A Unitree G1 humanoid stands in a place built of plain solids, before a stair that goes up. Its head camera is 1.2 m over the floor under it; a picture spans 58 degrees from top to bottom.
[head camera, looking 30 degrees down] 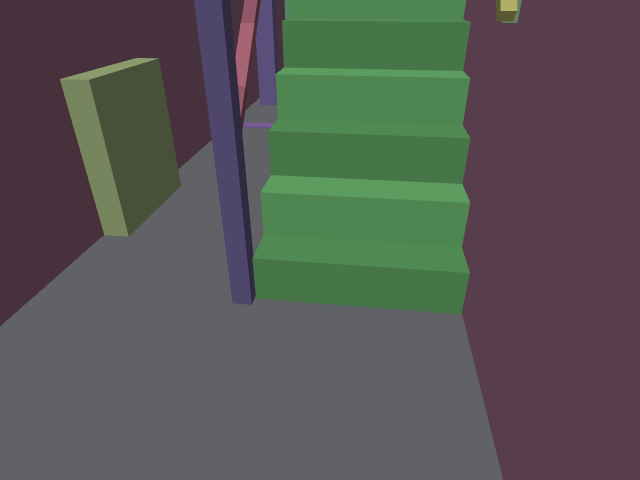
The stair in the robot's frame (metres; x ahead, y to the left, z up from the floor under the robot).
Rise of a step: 0.21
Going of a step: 0.21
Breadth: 0.90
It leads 7 degrees to the right of straight ahead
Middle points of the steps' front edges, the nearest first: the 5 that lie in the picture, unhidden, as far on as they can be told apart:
1.50 -0.16 0.21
1.70 -0.18 0.43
1.91 -0.21 0.64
2.11 -0.23 0.86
2.32 -0.26 1.07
